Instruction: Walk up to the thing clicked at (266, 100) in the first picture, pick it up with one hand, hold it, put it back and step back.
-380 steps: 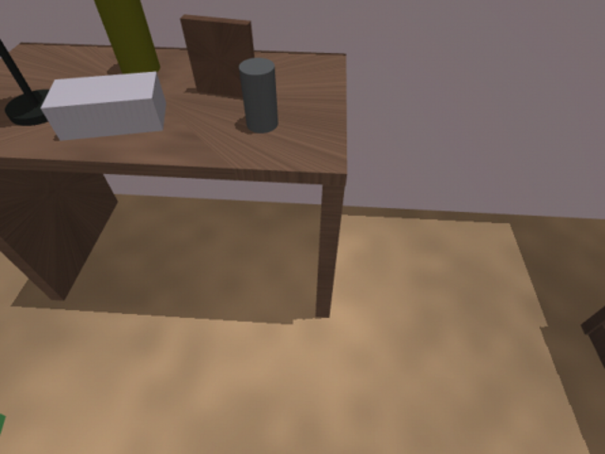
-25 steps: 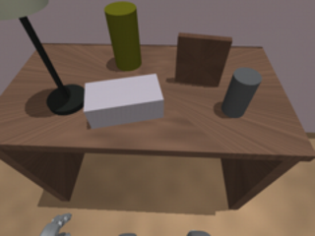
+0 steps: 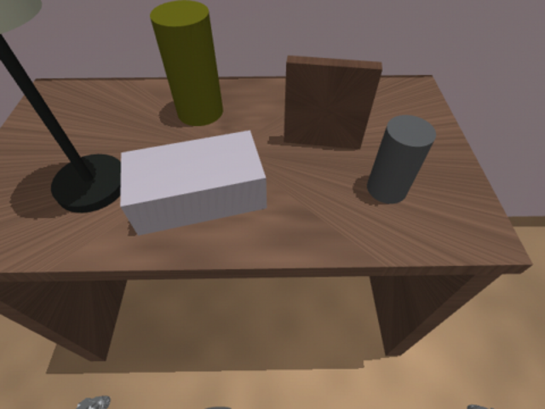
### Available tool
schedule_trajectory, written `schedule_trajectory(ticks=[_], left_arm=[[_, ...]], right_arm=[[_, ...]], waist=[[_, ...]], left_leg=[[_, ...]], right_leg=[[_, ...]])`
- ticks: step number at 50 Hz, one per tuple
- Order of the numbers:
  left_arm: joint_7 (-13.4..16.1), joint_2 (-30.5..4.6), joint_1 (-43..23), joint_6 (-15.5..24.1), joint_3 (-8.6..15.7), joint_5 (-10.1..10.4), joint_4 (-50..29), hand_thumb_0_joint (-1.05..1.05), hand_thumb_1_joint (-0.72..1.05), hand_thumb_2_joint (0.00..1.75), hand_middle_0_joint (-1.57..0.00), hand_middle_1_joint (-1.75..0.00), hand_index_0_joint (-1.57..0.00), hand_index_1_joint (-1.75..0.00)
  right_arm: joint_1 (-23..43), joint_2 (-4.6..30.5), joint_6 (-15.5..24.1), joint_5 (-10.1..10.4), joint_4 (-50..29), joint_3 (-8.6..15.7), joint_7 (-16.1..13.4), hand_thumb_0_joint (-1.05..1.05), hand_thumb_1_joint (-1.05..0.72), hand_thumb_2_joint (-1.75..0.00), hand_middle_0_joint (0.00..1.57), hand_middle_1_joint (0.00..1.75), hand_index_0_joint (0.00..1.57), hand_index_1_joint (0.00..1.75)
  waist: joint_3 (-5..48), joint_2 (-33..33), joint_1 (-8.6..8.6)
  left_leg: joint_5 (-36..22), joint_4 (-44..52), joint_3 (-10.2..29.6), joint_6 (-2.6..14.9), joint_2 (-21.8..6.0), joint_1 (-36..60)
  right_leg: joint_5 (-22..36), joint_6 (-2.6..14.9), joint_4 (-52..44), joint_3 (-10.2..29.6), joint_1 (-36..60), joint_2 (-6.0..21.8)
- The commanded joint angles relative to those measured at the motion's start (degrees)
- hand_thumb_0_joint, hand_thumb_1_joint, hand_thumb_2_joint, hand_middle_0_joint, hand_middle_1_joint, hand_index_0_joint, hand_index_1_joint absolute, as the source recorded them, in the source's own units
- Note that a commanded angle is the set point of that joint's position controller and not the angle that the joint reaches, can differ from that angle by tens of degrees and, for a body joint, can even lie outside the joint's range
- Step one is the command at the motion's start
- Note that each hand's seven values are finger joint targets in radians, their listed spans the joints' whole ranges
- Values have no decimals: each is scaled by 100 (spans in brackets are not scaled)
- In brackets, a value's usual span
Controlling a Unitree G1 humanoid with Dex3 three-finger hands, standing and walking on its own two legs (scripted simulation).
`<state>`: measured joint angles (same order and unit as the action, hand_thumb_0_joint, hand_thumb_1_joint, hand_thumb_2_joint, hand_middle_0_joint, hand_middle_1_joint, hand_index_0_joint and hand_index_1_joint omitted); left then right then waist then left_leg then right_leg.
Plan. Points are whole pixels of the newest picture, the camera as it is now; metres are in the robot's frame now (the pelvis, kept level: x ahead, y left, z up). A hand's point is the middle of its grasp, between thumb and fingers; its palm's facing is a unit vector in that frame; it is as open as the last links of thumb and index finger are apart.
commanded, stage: walk up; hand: right
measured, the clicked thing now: (397, 162) +0.51 -0.20 +0.04
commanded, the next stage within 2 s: stand in 0.94 s
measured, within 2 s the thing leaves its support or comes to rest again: neither
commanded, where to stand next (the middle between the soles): +0.03 -0.01 m, yaw +2 degrees
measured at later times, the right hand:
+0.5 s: hand out of the picture +0.08 -0.26 -0.13, palm faces -0.04 +0.93 -0.36, open 7.3 cm
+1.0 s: hand out of the picture +0.08 -0.24 -0.13, palm faces -0.05 +0.94 -0.33, open 7.3 cm
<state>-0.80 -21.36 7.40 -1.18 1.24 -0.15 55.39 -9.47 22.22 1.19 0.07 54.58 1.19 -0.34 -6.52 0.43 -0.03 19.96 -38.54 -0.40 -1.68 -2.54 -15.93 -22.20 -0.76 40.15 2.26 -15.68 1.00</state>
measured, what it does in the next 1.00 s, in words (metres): stands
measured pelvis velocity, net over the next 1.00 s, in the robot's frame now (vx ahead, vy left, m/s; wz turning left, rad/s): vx -0.01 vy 0.00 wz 0.02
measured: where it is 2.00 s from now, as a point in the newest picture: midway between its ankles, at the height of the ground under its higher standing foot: outside the picture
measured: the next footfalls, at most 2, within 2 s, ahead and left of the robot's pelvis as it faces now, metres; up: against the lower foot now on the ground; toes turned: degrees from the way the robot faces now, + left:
none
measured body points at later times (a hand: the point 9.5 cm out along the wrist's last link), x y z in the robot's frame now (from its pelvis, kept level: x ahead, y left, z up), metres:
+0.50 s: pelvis -0.01 +0.00 +0.03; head -0.01 +0.00 +0.47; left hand +0.08 +0.30 -0.10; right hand +0.08 -0.31 -0.10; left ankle +0.00 +0.14 -0.72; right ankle -0.01 -0.14 -0.72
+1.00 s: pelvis -0.01 +0.00 +0.03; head +0.00 +0.01 +0.48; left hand +0.05 +0.31 -0.11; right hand +0.08 -0.29 -0.10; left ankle +0.00 +0.14 -0.72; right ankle -0.01 -0.14 -0.72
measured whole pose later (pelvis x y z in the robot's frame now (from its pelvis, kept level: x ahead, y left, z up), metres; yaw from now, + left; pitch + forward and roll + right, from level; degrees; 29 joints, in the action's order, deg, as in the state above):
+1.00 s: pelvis -0.01 +0.00 +0.03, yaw +1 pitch -2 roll +0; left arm -1.3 -19.7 5.8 -0.4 1.1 -0.5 65.5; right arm -5.1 19.6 0.9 -0.8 64.5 0.3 0.5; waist -3.1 0.0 -0.6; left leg 9.5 -19.6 0.2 -1.9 -2.2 -8.1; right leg -10.8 -1.7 19.4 1.0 -6.6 1.5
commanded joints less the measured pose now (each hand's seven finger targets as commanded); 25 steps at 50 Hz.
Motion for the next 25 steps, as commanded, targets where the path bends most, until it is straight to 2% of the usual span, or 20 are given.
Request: schedule_trajectory(ticks=[1,2,3,4,6,8,12,18,25], left_arm=[[98,-1222,-128,187,350,-4,-219,0,90,90,-20,-30,-20,-30],[84,-1305,-225,211,346,4,-186,0,90,90,-20,-30,-20,-30],[80,-1343,-348,223,337,28,-190,0,90,90,-20,-30,-20,-30],[74,-1327,-498,217,322,35,-149,0,90,90,-20,-30,-20,-30],[79,-1231,-591,203,289,33,-54,0,90,90,-20,-30,-20,-30],[69,-1195,-623,195,269,31,34,0,90,90,-20,-30,-20,-30],[54,-1167,-814,184,272,0,181,0,90,90,-20,-30,-20,-30],[42,-1096,-807,189,303,8,346,0,90,90,-20,-30,-20,-30],[18,-1067,-739,151,297,-13,468,0,90,90,-20,-30,-20,-30]], right_arm=[[340,1407,178,-8,-257,297,-78,0,-90,-90,20,30,20,30],[382,1321,160,0,-215,250,-80,0,-90,-90,20,30,20,30],[307,1230,157,11,-122,216,-79,0,-90,-90,20,30,20,30],[256,1192,144,7,-17,203,-74,0,-90,-90,20,30,20,30],[382,1197,149,9,79,191,-57,0,-90,-90,20,30,20,30],[463,1127,149,7,147,150,-43,0,-90,-90,20,30,20,30],[529,1055,116,-7,310,146,-28,0,-90,-90,20,30,20,30],[587,1049,150,-28,474,121,-25,0,-90,-90,20,30,20,30],[703,1053,134,-56,523,122,-16,0,-90,-90,20,30,20,30]], waist=[[896,-147,-134],[815,-144,-59],[835,-115,10],[790,-107,75],[816,-63,35],[801,119,-7],[707,306,47],[932,95,-11],[689,-60,-37]], left_leg=[[-2068,843,786,655,-757,148],[-1935,750,452,451,-467,197],[-1789,771,285,341,-301,438],[-1620,906,302,302,-275,542],[-1742,1156,396,359,-380,638],[-1758,1326,402,358,-412,752],[-1375,1578,337,260,-349,849],[-1811,1871,347,214,-452,968],[-1244,2075,415,224,-467,864]], right_leg=[[1571,451,-850,390,627,389],[1931,529,-1073,557,555,541],[2079,606,-1170,701,367,680],[1988,588,-1237,713,283,706],[1899,454,-1352,492,395,588],[1679,382,-1580,467,439,569],[1237,351,-2077,516,447,615],[1687,291,-2176,338,869,582],[1184,243,-2416,327,690,533]])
